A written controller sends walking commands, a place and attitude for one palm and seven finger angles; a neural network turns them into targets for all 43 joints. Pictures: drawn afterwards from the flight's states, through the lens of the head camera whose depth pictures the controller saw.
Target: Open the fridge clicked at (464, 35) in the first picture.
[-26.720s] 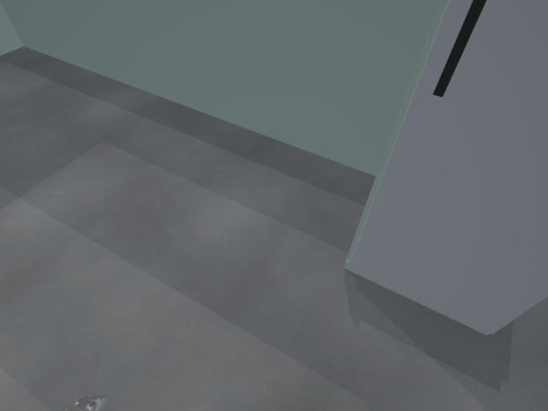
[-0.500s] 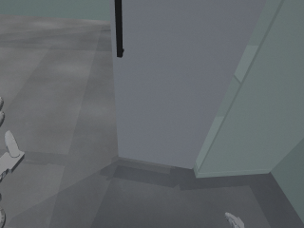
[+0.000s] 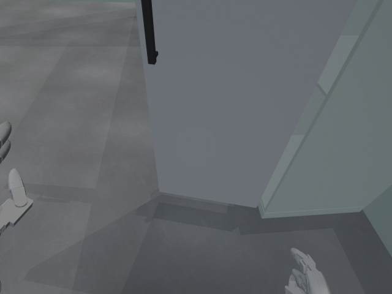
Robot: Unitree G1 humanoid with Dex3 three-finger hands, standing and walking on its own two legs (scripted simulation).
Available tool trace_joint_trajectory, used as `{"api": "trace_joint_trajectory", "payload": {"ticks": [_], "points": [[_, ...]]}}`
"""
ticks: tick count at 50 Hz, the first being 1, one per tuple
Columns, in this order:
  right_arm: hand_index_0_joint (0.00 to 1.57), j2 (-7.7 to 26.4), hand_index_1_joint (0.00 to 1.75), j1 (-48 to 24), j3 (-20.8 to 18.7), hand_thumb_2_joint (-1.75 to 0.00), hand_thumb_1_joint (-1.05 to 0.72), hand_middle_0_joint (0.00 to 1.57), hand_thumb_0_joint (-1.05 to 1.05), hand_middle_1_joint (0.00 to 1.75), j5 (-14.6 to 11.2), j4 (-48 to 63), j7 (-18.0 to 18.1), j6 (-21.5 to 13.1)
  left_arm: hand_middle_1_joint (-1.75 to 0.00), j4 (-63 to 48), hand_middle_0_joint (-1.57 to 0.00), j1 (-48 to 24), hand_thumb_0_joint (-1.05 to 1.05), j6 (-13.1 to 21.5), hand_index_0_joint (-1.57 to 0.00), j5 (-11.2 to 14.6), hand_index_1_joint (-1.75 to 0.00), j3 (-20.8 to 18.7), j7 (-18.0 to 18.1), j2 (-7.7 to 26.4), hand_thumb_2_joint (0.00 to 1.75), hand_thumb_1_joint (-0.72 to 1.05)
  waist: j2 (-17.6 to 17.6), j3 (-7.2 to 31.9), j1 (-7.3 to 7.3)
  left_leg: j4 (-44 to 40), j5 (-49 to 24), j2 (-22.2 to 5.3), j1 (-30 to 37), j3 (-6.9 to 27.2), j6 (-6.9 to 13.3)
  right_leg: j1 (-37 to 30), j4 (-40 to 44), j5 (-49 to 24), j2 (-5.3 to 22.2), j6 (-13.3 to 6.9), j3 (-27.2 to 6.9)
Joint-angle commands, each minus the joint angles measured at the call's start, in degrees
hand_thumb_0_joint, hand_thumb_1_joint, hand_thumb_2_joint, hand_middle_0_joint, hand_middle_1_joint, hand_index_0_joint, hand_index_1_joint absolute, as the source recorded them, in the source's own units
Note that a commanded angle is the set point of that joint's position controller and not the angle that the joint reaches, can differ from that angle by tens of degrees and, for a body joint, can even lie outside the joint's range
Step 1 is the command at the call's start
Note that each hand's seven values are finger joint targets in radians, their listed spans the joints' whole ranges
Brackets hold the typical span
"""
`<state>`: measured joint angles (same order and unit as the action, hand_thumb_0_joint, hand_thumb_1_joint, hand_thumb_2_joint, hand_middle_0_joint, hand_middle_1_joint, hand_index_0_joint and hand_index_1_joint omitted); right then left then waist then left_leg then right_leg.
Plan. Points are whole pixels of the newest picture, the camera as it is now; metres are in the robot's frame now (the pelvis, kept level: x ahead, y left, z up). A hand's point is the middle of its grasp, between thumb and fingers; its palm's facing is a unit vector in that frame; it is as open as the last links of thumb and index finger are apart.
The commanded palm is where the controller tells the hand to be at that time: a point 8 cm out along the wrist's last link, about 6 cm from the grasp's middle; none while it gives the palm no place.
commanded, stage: stop stepping back and stand still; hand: left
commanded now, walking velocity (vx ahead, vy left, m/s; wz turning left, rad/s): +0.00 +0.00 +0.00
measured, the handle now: (149, 8) +0.71 +0.17 +0.26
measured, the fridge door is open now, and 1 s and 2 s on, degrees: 75 75 75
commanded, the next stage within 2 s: let the arm hang, fingers relaxed in 0.16 s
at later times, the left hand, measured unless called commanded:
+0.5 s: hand out of the picture +0.10 +0.22 -0.13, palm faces -0.04 -0.95 -0.30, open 7.4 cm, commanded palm none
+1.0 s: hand out of the picture -0.02 +0.26 -0.16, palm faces +0.01 -0.95 -0.31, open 7.3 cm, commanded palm none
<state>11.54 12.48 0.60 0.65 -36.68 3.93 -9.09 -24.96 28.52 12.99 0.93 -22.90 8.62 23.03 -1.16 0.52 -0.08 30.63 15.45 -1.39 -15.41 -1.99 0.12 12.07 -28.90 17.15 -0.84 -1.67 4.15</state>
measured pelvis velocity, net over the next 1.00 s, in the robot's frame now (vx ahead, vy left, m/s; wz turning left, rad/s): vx -0.03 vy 0.02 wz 0.02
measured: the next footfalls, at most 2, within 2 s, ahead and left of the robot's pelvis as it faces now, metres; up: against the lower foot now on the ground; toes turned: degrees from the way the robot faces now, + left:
none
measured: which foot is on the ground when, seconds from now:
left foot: down 0.00-1.00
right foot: down 0.00-1.00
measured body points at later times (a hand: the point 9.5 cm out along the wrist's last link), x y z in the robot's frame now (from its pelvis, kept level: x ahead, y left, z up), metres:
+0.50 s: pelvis -0.03 +0.01 -0.01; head -0.02 +0.00 +0.44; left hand +0.10 +0.27 -0.11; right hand +0.10 -0.26 -0.12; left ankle +0.01 +0.12 -0.74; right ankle -0.02 -0.10 -0.74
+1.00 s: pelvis -0.03 +0.02 +0.01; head -0.01 +0.02 +0.46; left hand -0.02 +0.31 -0.14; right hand +0.00 -0.24 -0.15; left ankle +0.01 +0.12 -0.74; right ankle -0.02 -0.10 -0.74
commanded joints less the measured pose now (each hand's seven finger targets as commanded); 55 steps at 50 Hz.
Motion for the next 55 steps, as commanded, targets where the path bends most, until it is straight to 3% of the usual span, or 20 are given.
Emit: {"api": "trace_joint_trajectory", "payload": {"ticks": [1, 4, 8, 12, 13, 14, 15, 17, 20, 21, 23, 27, 29, 32, 33, 36, 41, 47, 55], "points": [[0.2, 7.2, 0.3, -3.0, -3.1, -0.9, -0.9, 0.2, 0.0, 0.3, -0.6, 8.9, 0.3, -2.0, -0.3, -11.7, -0.2, 1.8, 0.0, 3.0, -0.2, 1.1, -0.3, -7.4, 1.2, 10.1, 0.9, 0.9, 4.6, 11.5, 0.06, -1.3, -27.2, -4.0, 2.9, 3.2, 0.5, -8.3, 1.2, -31.2, 5.7, 0.1, -7.4], [0.2, 7.3, 0.3, -3.4, -3.1, -0.9, -0.9, 0.2, 0.0, 0.3, -0.7, 9.5, 0.6, -1.0, -0.3, -10.7, -0.2, 2.9, 0.0, 2.2, -0.2, 1.6, -0.3, -8.0, 1.2, 10.6, 0.9, 0.9, 3.4, 10.9, 0.0, -1.4, -25.0, -3.7, 2.6, 2.8, 0.4, -7.3, 2.2, -31.2, 6.3, 0.1, -7.6], [0.2, 7.2, 0.3, -4.1, -2.8, -0.9, -0.9, 0.2, 0.0, 0.3, -0.7, 10.0, 1.0, 0.1, -0.3, -10.3, -0.2, 1.6, 0.0, 1.6, -0.2, 1.7, -0.3, -7.2, 1.1, 10.3, 0.9, 0.9, 2.3, 8.7, 0.0, -3.1, -21.1, -3.7, 2.1, 3.4, 0.6, -5.2, 3.7, -25.1, 5.7, 0.5, -7.2], [0.2, 7.4, 0.3, -4.7, -2.6, -0.9, -0.9, 0.2, 0.0, 0.3, -0.5, 10.2, 1.4, 0.3, -0.3, -11.0, -0.2, -0.2, 0.0, 1.4, -0.2, 1.6, -0.3, -6.1, 1.1, 10.0, 0.9, 0.9, 4.4, 7.0, 0.24, -5.0, -18.5, -3.8, 1.6, 4.2, 0.9, -4.2, 4.9, -19.7, 4.9, 0.8, -6.9], [0.2, 18.3, 0.3, -9.6, -4.8, -0.9, -0.9, 0.2, 0.0, 0.3, -1.8, -0.2, -4.0, -1.4, -0.3, 30.1, -0.2, -4.3, 0.0, -7.6, -0.2, -1.7, -0.3, 17.8, -6.5, 2.5, 0.9, 0.9, 4.8, 1.7, -1.59, 3.0, -25.0, -5.7, -0.8, 4.2, 1.0, 3.0, -2.2, -25.1, 10.0, -0.4, -2.5], [0.2, 16.8, 0.3, -6.0, -5.7, -0.9, -0.9, 0.2, 0.0, 0.3, -1.3, -0.6, -4.0, 1.7, -0.3, 31.5, -0.2, -5.8, 0.0, -11.9, -0.2, -2.0, -0.3, 17.0, -7.8, 1.3, 0.9, 0.9, 4.5, 5.3, -1.27, 1.2, -23.6, -6.3, 1.8, 4.3, 0.5, 4.6, 0.1, -19.2, 9.2, -0.8, -5.5], [0.2, 16.5, 0.3, -4.5, -5.3, -0.9, -0.9, 0.2, 0.0, 0.3, -0.8, -0.6, -4.0, 3.5, -0.3, 33.7, -0.2, -7.7, 0.0, -12.5, -0.2, -2.2, -0.3, 17.1, -8.1, 1.4, 0.9, 0.9, 2.8, 4.7, -0.74, 0.0, -18.7, -7.0, -0.7, 6.4, 1.8, 4.8, -0.8, -11.7, 8.2, -1.0, -3.7], [0.2, 16.6, 0.3, -5.5, -4.0, -0.9, -0.9, 0.2, 0.0, 0.3, -0.2, -0.7, -4.0, 5.6, -0.3, 40.2, -0.2, -11.1, 0.0, -12.4, -0.2, -2.3, -0.3, 17.8, -8.6, 2.5, 0.9, 0.9, -2.8, 2.3, 0.08, -2.1, -11.9, -7.0, -5.3, 9.1, 3.5, 4.6, -1.0, -2.9, 6.7, -1.2, -3.7], [0.2, 15.5, 0.3, -4.7, -3.0, -0.9, -0.9, 0.2, 0.0, 0.3, 0.6, -3.4, -4.0, 7.3, -0.3, 51.2, -0.2, -15.3, 0.0, -12.3, -0.2, -2.6, -0.3, 19.3, -8.5, 3.3, 0.9, 0.9, -7.4, 1.9, -0.31, -1.7, -8.7, -4.3, -4.6, 8.7, 2.9, 4.1, 2.6, -1.5, 8.7, -2.5, -7.0], [0.2, 15.1, 0.3, -4.3, -2.8, -0.9, -0.9, 0.2, 0.0, 0.3, 0.9, -4.8, -4.0, 7.8, -0.3, 55.0, -0.2, -16.4, 0.0, -12.4, -0.2, -2.6, -0.3, 19.7, -8.4, 3.4, 0.9, 0.9, -7.4, 1.9, -0.56, -1.1, -7.9, -3.4, -3.3, 7.8, 2.5, 4.9, 3.9, -1.3, 9.6, -3.0, -8.1], [0.2, 13.8, 0.3, -3.6, -2.4, -0.9, -0.9, 0.2, 0.0, 0.3, 1.2, -7.3, -3.9, 8.8, -0.3, 61.4, -0.2, -18.5, 0.0, -12.8, -0.2, -2.5, -0.3, 20.5, -8.1, 3.2, 0.9, 0.9, -4.1, 1.1, -1.08, -1.6, -6.4, -2.5, -1.6, 6.8, 2.0, 5.9, 6.1, 0.6, 10.1, -3.4, -8.8], [0.2, 12.8, 0.3, -3.3, -1.8, -0.9, -0.9, 0.2, 0.0, 0.3, 1.2, -12.3, -3.3, 9.0, -0.3, 71.4, -0.2, -17.4, 0.0, -12.9, -0.2, -2.1, -0.3, 21.1, -8.1, 2.1, 0.9, 0.9, 7.7, 1.3, -0.17, -7.5, -2.9, -4.0, -3.1, 8.4, 2.2, 1.2, 6.4, 2.6, 7.3, -1.8, -7.7], [0.2, 12.5, 0.3, -2.5, -1.8, -0.9, -0.9, 0.2, 0.0, 0.3, 0.9, -14.3, -2.9, 8.8, -0.3, 75.4, -0.2, -15.9, 0.0, -12.6, -0.2, -2.0, -0.3, 20.9, -8.1, 1.9, 0.9, 0.9, 7.1, 2.0, 0.32, -8.2, -2.8, -4.1, -3.4, 8.4, 2.2, -1.4, 7.3, 1.0, 7.1, -1.8, -7.4], [0.2, 11.2, 0.3, -0.4, -2.1, -0.9, -0.9, 0.2, 0.0, 0.3, 0.9, -17.6, -2.4, 8.8, -0.3, 79.7, -0.2, -14.7, 0.0, -12.5, -0.2, -1.8, -0.3, 20.5, -8.1, 0.4, 0.9, 0.9, 9.4, 2.0, 0.09, -8.4, -1.0, -4.1, -2.8, 7.9, 2.1, -1.8, 9.0, 0.9, 7.6, -2.3, -7.6], [0.2, 11.0, 0.3, 0.3, -2.2, -0.9, -0.9, 0.2, 0.0, 0.3, 0.8, -18.4, -2.3, 8.8, -0.3, 80.8, -0.2, -14.4, 0.0, -12.4, -0.2, -1.8, -0.3, 20.4, -8.1, 0.4, 0.9, 0.9, 9.4, 2.0, 0.06, -8.5, -0.6, -4.1, -2.8, 7.9, 2.1, -1.9, 9.4, 1.0, 7.7, -2.5, -7.7], [0.2, 11.3, 0.3, 2.3, -2.7, -0.9, -0.9, 0.2, 0.0, 0.3, 0.7, -20.3, -2.1, 9.0, -0.3, 83.3, -0.2, -14.8, 0.0, -12.3, -0.2, -1.8, -0.3, 20.5, -8.1, 0.3, 0.9, 0.9, 4.7, 0.0, -0.39, -8.6, -0.1, -4.3, -2.0, 8.0, 2.2, -0.4, 11.0, 2.5, 7.9, -2.7, -7.4], [0.2, 11.8, 0.3, 2.8, -3.1, -0.9, -0.9, 0.2, 0.0, 0.3, 0.6, -22.3, -2.0, 8.9, -0.3, 86.0, -0.2, -14.8, 0.0, -12.3, -0.2, -1.9, -0.3, 20.5, -8.1, 0.6, 0.9, 0.9, 2.2, -1.7, -0.2, -10.0, 0.6, -4.8, -1.4, 8.4, 2.6, 0.4, 11.4, 3.2, 7.5, -2.5, -6.9], [0.2, 13.1, 0.3, 1.1, -3.3, -0.9, -0.9, 0.2, 0.0, 0.3, 0.7, -23.2, -2.3, 8.8, -0.3, 86.7, -0.2, -16.5, 0.0, -12.3, -0.2, -2.0, -0.3, 20.3, -8.1, 2.2, 0.9, 0.9, 2.2, -3.0, -0.07, -12.8, 2.8, -5.1, -2.0, 9.3, 2.7, 0.3, 11.1, 3.7, 7.1, -2.1, -6.7], [0.2, 14.8, 0.3, -3.8, -3.0, -0.9, -0.9, 0.2, 0.0, 0.3, 0.5, -23.4, -2.8, 7.9, -0.3, 86.4, -0.2, -19.7, 0.0, -11.7, -0.2, -2.0, -0.3, 20.5, -8.2, 3.9, 0.9, 0.9, 1.2, -0.7, 0.3, -14.3, -5.7, -5.8, 1.5, 9.1, 2.5, -2.3, 10.5, -4.0, 7.5, -1.2, -6.2]]}}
